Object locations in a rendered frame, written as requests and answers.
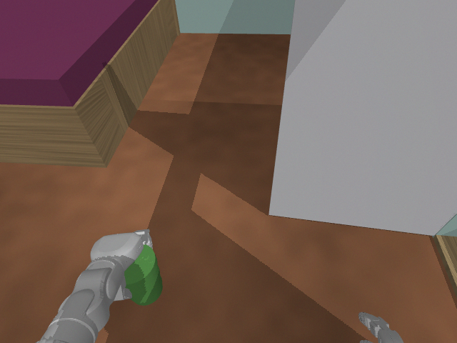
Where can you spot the left robot hand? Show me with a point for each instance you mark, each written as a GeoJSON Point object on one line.
{"type": "Point", "coordinates": [125, 249]}

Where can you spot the cup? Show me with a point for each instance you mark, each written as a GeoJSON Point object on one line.
{"type": "Point", "coordinates": [143, 278]}

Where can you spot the bed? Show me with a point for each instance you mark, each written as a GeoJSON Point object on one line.
{"type": "Point", "coordinates": [73, 74]}

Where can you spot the right robot hand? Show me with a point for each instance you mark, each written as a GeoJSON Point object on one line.
{"type": "Point", "coordinates": [379, 328]}

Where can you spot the left robot arm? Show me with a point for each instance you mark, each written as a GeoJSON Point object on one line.
{"type": "Point", "coordinates": [86, 310]}

